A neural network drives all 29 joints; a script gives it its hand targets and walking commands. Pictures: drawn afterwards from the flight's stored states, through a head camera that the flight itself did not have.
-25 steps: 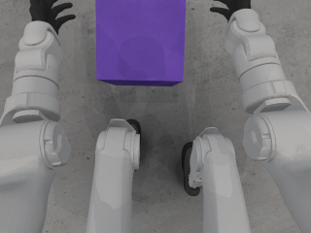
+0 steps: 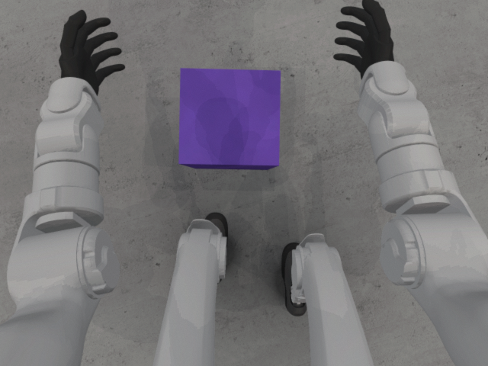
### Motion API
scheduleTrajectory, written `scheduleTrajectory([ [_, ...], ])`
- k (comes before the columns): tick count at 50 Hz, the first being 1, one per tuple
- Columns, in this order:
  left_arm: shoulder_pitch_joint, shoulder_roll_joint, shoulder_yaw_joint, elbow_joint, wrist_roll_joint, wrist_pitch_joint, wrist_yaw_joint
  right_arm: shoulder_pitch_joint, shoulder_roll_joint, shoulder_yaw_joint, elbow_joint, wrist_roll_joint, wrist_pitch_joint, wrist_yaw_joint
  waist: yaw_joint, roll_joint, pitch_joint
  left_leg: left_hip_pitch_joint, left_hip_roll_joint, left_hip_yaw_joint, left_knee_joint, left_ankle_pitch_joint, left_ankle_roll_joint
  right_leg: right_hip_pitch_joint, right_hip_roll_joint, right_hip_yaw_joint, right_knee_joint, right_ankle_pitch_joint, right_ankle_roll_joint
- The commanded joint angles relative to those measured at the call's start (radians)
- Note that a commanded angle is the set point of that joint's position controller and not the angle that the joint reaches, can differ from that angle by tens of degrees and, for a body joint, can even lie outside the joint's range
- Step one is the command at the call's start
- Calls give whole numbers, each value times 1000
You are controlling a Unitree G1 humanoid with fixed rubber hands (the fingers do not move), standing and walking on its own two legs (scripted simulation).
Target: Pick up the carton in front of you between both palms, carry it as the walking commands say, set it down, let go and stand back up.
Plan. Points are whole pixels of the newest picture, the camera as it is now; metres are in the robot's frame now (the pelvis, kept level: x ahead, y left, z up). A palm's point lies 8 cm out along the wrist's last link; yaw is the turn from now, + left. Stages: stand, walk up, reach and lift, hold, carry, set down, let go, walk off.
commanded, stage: set down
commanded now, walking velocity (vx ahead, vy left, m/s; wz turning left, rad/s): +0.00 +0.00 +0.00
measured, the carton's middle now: (231, 127) +0.49 +0.09 -0.44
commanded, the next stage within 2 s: let go in 0.16 s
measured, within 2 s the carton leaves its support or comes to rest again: neither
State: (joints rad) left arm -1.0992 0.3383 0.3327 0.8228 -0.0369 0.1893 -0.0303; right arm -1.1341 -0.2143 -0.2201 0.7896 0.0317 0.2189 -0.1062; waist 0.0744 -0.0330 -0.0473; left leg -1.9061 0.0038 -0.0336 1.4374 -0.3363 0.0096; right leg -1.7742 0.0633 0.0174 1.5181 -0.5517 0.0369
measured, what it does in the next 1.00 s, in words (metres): rises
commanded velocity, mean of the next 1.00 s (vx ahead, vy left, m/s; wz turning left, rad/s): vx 0.00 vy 0.00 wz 0.00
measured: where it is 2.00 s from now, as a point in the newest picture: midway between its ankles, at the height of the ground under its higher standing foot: (254, 275)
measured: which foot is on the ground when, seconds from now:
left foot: down 0.00-1.00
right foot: down 0.00-1.00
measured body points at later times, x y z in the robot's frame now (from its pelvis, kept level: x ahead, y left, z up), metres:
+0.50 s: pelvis +0.04 +0.01 +0.13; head +0.30 +0.05 +0.50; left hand +0.42 +0.29 +0.01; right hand +0.46 -0.14 +0.01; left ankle +0.12 +0.11 -0.53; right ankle +0.05 -0.13 -0.53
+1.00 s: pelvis +0.10 -0.01 +0.21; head +0.17 +0.00 +0.65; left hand +0.26 +0.24 +0.12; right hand +0.32 -0.22 +0.12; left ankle +0.12 +0.11 -0.53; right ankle +0.05 -0.13 -0.53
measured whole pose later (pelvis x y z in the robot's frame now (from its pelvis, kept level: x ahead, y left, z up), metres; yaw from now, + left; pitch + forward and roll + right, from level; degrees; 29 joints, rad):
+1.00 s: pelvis +0.10 -0.01 +0.21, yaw +3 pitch +8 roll +1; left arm 0.19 0.21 0.06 0.44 -0.01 0.00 -0.06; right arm 0.13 -0.19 -0.07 0.49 -0.02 0.00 0.04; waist 0.02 -0.01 0.03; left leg -0.42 -0.02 -0.01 0.46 -0.17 0.00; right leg -0.30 0.01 0.06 0.50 -0.33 0.00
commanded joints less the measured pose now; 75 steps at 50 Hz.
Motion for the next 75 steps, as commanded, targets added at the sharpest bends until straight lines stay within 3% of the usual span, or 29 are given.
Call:
scheduleTrajectory([
  [1,-196,112,21,-98,21,-32,-6,-197,-85,-20,-89,-14,-34,11,28,54,-1017,1034,-56,63,-124,396,-37,179,64,-96,-256,190,20],
  [10,-119,78,56,-70,82,-73,-24,-119,-53,-47,-71,-65,-70,33,20,28,-954,1128,-45,48,-305,431,-26,337,43,-72,-446,247,30],
  [18,204,67,5,-203,151,-71,-69,223,5,-31,-225,-140,-66,20,13,45,-1015,1437,-44,36,-444,565,-8,556,43,-67,-602,361,32],
  [24,425,37,-72,-335,114,-93,-77,432,5,13,-342,-110,-109,42,6,79,-839,1613,-22,-8,-553,561,-7,609,31,-55,-720,323,14],
  [32,772,-25,-148,-352,65,-145,-66,775,-1,39,-295,-97,-173,93,-28,82,-618,1741,-4,-39,-678,555,-13,763,12,-32,-834,308,-4],
  [46,1243,-41,-240,-466,26,-213,-28,1205,-48,115,-379,-53,-249,138,-52,38,-245,1901,-30,6,-931,503,-27,1304,-22,-5,-1085,460,-15],
  [50,1293,-33,-253,-487,23,-195,-31,1273,-57,139,-407,-46,-234,149,-63,-5,-106,1947,-49,24,-996,419,-26,1384,-34,7,-1161,454,-16],
  [54,1295,-21,-257,-498,32,-154,-41,1299,-59,155,-430,-41,-199,156,-71,-44,37,2026,-69,45,-1014,320,-26,1330,-68,27,-1236,351,-37],
  [59,1286,-9,-245,-498,53,-102,-48,1294,-58,163,-449,-38,-153,167,-66,-38,110,2092,-80,56,-1001,301,-25,1304,-90,37,-1266,322,-42],
  [64,1303,-12,-237,-492,69,-77,-46,1295,-64,159,-453,-42,-128,172,-57,-4,105,2103,-78,51,-993,357,-23,1359,-81,33,-1243,395,-35],
  [71,1312,-24,-247,-504,63,-75,-42,1307,-71,146,-447,-56,-119,174,-69,4,55,2092,-65,33,-1001,450,-16,1443,-45,18,-1192,520,-19],
  [72,1302,17,-245,-539,86,-23,-16,1379,-64,139,-384,-46,-141,150,-82,27,-1,2042,-87,46,-975,435,-31,1517,-46,16,-1147,623,-16],
  [75,1317,-8,-263,-536,64,-3,7,1341,-71,157,-418,-38,-152,137,-72,5,6,1991,-80,38,-967,433,-23,1520,-38,17,-1127,632,-13],
])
